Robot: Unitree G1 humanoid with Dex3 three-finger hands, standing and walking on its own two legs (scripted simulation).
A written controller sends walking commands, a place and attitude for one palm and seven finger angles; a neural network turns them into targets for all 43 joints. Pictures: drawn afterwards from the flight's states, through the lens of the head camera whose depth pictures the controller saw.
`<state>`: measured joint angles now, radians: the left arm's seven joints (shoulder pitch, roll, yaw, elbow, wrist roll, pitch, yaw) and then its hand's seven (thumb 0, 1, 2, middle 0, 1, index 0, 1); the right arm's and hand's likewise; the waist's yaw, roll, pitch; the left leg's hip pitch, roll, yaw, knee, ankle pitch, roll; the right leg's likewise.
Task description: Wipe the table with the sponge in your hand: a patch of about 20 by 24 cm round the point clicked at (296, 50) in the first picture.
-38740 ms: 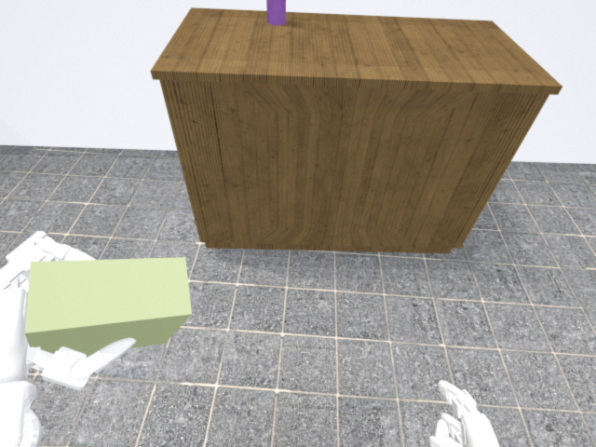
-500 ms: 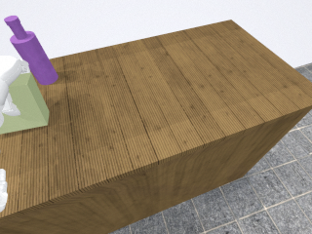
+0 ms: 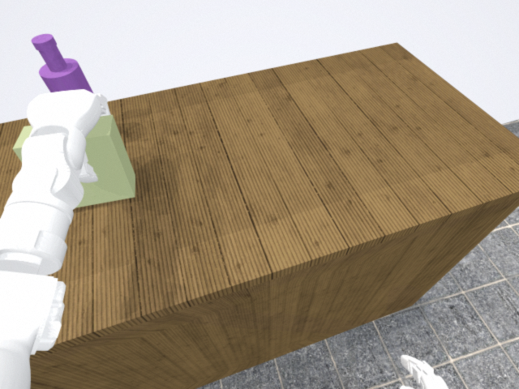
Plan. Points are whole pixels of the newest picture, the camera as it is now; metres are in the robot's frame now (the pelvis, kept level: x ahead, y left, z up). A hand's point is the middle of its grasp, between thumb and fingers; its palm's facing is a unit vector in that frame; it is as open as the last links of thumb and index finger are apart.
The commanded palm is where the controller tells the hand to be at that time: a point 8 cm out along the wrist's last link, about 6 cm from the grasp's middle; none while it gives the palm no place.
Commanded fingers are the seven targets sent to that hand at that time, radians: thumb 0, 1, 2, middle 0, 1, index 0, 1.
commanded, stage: wipe back along the middle lane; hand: left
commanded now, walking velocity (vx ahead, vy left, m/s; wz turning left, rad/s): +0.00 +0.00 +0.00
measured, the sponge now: (88, 174) +0.42 +0.32 +0.09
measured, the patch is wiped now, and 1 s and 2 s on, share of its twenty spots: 0.30 0.45 0.55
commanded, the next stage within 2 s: slide across to the third lane in 1.64 s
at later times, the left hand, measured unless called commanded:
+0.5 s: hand (93, 162) +0.39 +0.27 +0.14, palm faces -0.02 -0.01 -1.00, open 10.4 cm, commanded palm +0.37 +0.27 +0.19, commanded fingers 0.00 0.10 1.30 -1.20 -1.60 -1.20 -1.60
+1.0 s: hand (94, 176) +0.37 +0.26 +0.14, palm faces +0.03 +0.00 -1.00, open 10.4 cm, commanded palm +0.32 +0.25 +0.18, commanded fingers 0.00 0.10 1.30 -1.20 -1.60 -1.20 -1.60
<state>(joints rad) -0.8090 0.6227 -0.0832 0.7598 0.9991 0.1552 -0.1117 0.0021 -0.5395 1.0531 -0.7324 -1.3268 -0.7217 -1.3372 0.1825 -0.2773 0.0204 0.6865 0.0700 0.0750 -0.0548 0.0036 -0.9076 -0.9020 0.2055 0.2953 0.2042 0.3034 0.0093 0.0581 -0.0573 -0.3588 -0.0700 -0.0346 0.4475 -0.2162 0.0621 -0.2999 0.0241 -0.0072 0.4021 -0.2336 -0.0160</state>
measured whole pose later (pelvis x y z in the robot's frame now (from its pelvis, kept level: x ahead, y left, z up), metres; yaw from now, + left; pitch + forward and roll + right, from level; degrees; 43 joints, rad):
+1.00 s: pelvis +0.01 -0.02 +0.00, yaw -1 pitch +3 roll +0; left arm -0.39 0.57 -0.07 0.28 0.93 0.35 -0.09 0.00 -0.49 1.05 -0.66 -1.40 -0.65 -1.41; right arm 0.15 -0.30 0.03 0.65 0.09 0.14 -0.03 0.01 -0.91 -0.90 0.20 0.29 0.20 0.30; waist 0.03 0.10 -0.07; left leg -0.27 -0.04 -0.02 0.47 -0.25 0.04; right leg -0.22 0.05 0.01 0.43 -0.27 -0.04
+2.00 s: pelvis -0.01 -0.03 +0.00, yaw -1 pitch -1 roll +0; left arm -0.14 0.49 -0.19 -0.15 0.94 0.58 -0.11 0.01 -0.50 1.04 -0.63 -1.40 -0.70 -1.32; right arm 0.01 -0.28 0.06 0.64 0.09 0.12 -0.02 0.01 -0.91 -0.90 0.20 0.29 0.20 0.30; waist 0.10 0.11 -0.06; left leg -0.22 -0.04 -0.02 0.48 -0.25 0.02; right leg -0.19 0.06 0.01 0.49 -0.28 -0.06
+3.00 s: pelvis -0.04 -0.07 +0.00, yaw -2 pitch -1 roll +1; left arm -0.55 0.43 -0.22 0.44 0.94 0.44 -0.13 0.00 -0.55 1.05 -0.71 -1.33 -0.78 -1.25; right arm 0.10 -0.30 0.04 0.72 0.09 0.09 -0.09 0.01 -0.91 -0.90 0.20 0.29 0.20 0.30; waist 0.05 0.10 -0.07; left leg -0.25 0.00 -0.03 0.46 -0.20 -0.01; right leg -0.24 0.09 -0.01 0.49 -0.24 -0.11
